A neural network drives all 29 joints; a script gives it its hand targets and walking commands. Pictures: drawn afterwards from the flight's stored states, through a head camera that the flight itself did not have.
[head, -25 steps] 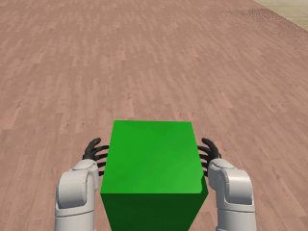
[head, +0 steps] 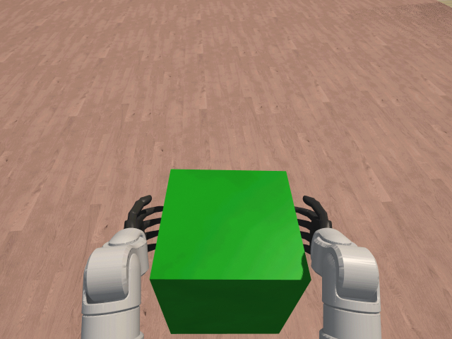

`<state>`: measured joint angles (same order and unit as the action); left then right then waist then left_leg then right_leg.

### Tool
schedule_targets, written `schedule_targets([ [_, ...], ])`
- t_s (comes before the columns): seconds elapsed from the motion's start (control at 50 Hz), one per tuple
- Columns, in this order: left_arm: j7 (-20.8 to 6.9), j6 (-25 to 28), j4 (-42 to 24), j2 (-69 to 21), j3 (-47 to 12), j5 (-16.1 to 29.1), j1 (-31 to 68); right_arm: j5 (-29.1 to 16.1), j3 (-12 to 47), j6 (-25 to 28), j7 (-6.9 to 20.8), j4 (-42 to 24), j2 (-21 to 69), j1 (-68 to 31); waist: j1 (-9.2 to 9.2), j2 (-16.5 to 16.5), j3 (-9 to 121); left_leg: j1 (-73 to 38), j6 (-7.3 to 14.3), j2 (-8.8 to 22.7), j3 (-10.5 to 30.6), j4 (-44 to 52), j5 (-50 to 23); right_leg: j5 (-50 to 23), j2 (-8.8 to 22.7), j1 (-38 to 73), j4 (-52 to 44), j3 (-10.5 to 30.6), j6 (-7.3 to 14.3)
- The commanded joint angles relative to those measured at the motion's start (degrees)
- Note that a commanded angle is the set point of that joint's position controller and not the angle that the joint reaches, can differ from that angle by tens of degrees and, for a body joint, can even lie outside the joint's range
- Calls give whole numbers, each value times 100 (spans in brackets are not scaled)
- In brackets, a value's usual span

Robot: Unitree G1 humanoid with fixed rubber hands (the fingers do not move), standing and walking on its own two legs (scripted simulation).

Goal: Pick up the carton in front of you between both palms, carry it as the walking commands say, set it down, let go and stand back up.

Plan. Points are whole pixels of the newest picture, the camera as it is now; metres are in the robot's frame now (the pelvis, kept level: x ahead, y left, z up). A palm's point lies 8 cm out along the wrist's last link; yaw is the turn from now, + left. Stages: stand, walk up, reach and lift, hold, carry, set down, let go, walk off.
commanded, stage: carry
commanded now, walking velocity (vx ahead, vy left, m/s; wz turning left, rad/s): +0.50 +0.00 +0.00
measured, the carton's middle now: (226, 254) +0.28 +0.00 -0.01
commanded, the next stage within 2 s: none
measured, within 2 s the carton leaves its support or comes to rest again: neither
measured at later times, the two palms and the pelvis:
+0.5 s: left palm (154, 117) +0.62 +0.18 +0.06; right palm (272, 119) +0.59 -0.12 +0.07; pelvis +0.34 +0.05 +0.00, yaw -4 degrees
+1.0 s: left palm (177, 59) +0.90 +0.15 +0.08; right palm (270, 62) +0.89 -0.15 +0.07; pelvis +0.62 +0.01 +0.00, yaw -1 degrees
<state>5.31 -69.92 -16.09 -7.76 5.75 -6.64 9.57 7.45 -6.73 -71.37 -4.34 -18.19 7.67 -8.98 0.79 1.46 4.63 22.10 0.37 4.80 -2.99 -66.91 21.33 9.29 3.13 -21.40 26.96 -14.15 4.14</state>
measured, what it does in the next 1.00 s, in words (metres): walks ahead: left foot, then right foot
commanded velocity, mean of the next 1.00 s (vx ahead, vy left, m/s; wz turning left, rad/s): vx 0.28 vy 0.00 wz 0.00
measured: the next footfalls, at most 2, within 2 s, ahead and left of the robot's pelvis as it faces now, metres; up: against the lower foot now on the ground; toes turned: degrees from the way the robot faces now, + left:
left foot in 0.38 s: +0.45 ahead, +0.12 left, +0.00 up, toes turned +9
right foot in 0.84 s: +0.74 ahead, -0.08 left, +0.00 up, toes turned +10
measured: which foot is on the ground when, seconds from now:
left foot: up 0.00-0.36, down 0.38-0.88, up 0.90-1.00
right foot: down 0.00-0.40, up 0.42-0.82, down 0.84-1.00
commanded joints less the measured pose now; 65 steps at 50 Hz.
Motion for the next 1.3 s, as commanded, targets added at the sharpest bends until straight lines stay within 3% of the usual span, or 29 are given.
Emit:
schedule_targets([
  [0.0,-1583,126,-699,-5592,-4036,2497,2691,-2433,4323,257,1401,-502,5544,-2826,-30,-681,1742,1293,35,307,176,162,-676,-528,1544,2341,-1485,1914,172],
  [0.06,-1638,173,-819,-5508,-4063,2546,2517,-2343,4370,366,1323,-598,5573,-2613,-24,-895,1514,1453,-92,292,-88,1013,-1067,-219,1410,2288,-1807,1434,250],
  [0.14,-1626,120,-964,-5191,-4036,2535,2370,-2318,4367,321,1248,-777,5340,-2501,1,-868,1122,1725,-202,204,-422,2374,-1586,-929,1197,2620,-1855,995,316],
  [0.26,-1542,-59,-729,-4814,-3896,2290,2110,-2331,4256,83,1308,-668,4913,-2372,32,-1029,529,1241,50,-42,-802,3729,-2164,-1836,1132,2858,-1691,588,125],
  [0.3,-1529,-100,-665,-4783,-3899,2256,2168,-2342,4196,34,1341,-603,4848,-2410,-8,-1104,545,677,146,-153,-912,3951,-2021,-2598,1137,2921,-1268,447,2],
  [0.34,-1521,-129,-656,-4769,-3955,2257,2287,-2324,4107,20,1375,-442,4844,-2328,-176,-860,1083,-1067,138,-595,-1380,4222,-1580,-3190,801,2455,344,-8,-259],
  [0.36,-1516,-135,-636,-4741,-3971,2251,2352,-2318,4050,22,1400,-373,4824,-2285,-298,-339,1475,-2329,135,-20,-608,4212,-1029,-2008,642,1479,1578,75,-401],
  [0.38,-1502,-172,-711,-4880,-4061,2320,2462,-2263,3963,71,1440,-193,4765,-2304,-278,1209,2131,-3813,1000,1721,2272,4776,-68,-580,16,-345,3525,299,-712],
  [0.4,-1517,-131,-739,-4868,-4081,2320,2544,-2344,4013,127,1462,-91,5007,-2212,-234,1739,2036,-3917,1283,2051,3476,5518,-884,1695,-422,-1419,4515,877,-625],
  [0.42,-1525,-58,-642,-5102,-4146,2326,2657,-2420,4053,178,1486,-255,5197,-2400,-219,1255,1908,-3710,1180,1907,2664,5312,-1709,1673,-12,-1644,5001,1381,-437],
  [0.46,-1535,106,-680,-5512,-4222,2376,2742,-2512,4148,300,1509,-397,5582,-2610,-190,199,1783,-2905,812,1577,1517,5122,-2579,1068,398,-1516,4559,1461,-289],
  [0.5,-1500,233,-698,-5737,-4277,2379,2636,-2569,4206,397,1533,-527,5702,-2642,-146,417,1828,-2512,560,1335,810,5338,-2237,572,449,-1203,3947,1324,-319],
  [0.56,-1414,369,-695,-5764,-4329,2284,2264,-2575,4217,469,1582,-579,5626,-2318,-158,606,1662,-2551,619,1197,364,5611,-2108,215,409,-1447,3228,1046,-458],
  [0.64,-1338,387,-874,-5551,-4363,2227,2109,-2549,4201,470,1597,-752,5304,-2128,-138,672,1252,-2757,617,958,-315,5396,-4012,-153,244,-1627,1994,639,-579],
  [0.7,-1323,274,-1081,-5263,-4349,2285,2183,-2483,4112,387,1533,-898,5025,-2109,-141,740,1007,-2702,517,823,-696,5221,-4878,-697,18,-1234,1005,366,-538],
  [0.8,-1412,0,-983,-4886,-4190,2346,2133,-2274,3982,166,1430,-752,4710,-2026,-74,624,1023,-2395,136,583,-1098,3954,-5027,-1923,-382,613,-575,-83,-438],
  [0.82,-1437,-44,-948,-4837,-4146,2336,2177,-2274,3979,126,1429,-713,4652,-2082,-39,421,1120,-2027,-63,449,-1115,3465,-4622,-2463,-249,1410,-954,-8,-452],
  [0.84,-1462,-98,-914,-4745,-4073,2327,2256,-2270,3971,97,1425,-640,4594,-2172,-28,-24,1414,-1314,-239,302,-951,2736,-3016,-4327,616,2451,-597,782,-409],
  [0.86,-1486,-115,-702,-4719,-3978,2273,2259,-2328,4076,30,1405,-706,4632,-2346,30,-1012,2139,-145,-374,-71,-550,1632,-201,-6693,1930,4060,153,2071,385],
  [0.88,-1490,-88,-434,-4834,-3903,2287,1936,-2371,4086,-7,1407,-675,4614,-2265,36,-1226,2471,93,-359,-345,-107,1166,1294,-6557,2114,3991,-180,2562,814],
  [0.9,-1502,-38,-418,-5003,-3876,2283,1946,-2378,4137,18,1420,-616,4771,-2334,0,-1119,2362,60,-274,-236,194,1189,1392,-5580,2034,3544,-528,2339,806],
  [0.94,-1537,55,-474,-5416,-3893,2292,2230,-2442,4269,117,1454,-657,5186,-2711,-61,-883,2117,-229,-105,18,290,2406,1338,-3715,1618,2758,-845,1762,432],
  [1.0,-1570,147,-650,-5613,-3927,2377,2394,-2521,4373,254,1426,-717,5520,-2798,-44,-944,2157,-671,-119,-215,-87,3291,653,-2349,1338,2323,-976,1362,319],
  [1.06,-1566,197,-799,-5517,-3979,2383,2337,-2467,4385,309,1380,-825,5488,-2683,-86,-800,2238,-1107,-154,-87,-354,4148,-678,-1917,1158,2013,-723,958,193],
  [1.1,-1552,174,-876,-5338,-3983,2347,2363,-2458,4355,269,1373,-855,5361,-2662,-110,-654,2059,-1355,-188,210,-219,4488,-1352,-992,967,1618,-642,781,-29],
  [1.12,-1545,140,-781,-5296,-3974,2313,2368,-2441,4311,218,1376,-826,5260,-2668,-80,-475,1869,-1320,-182,445,-9,4482,-1579,-830,853,1487,-484,774,-136],
  [1.16,-1541,41,-593,-5181,-3958,2276,2281,-2366,4225,140,1408,-518,5145,-2507,-60,-43,1629,-1101,-116,568,36,4132,-2186,-1494,735,1464,-178,819,-261],
  [1.22,-1549,-17,-238,-5105,-3959,2165,2073,-2259,4081,115,1468,-19,5058,-2144,-68,29,1602,-1079,-62,529,27,3949,-3181,-2441,733,1447,284,837,-293],
  [1.28,-1584,62,-57,-5236,-4023,2154,2184,-2221,4064,214,1511,189,5176,-2187,-69,76,1524,-1164,-60,507,22,3837,-3824,-2551,683,1268,438,814,-338],
])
